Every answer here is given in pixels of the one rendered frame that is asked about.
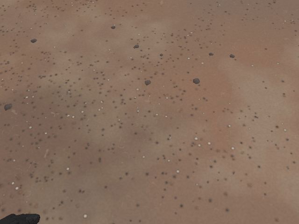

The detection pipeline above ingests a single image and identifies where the robot left hand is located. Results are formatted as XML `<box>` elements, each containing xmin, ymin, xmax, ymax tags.
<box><xmin>0</xmin><ymin>214</ymin><xmax>40</xmax><ymax>224</ymax></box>

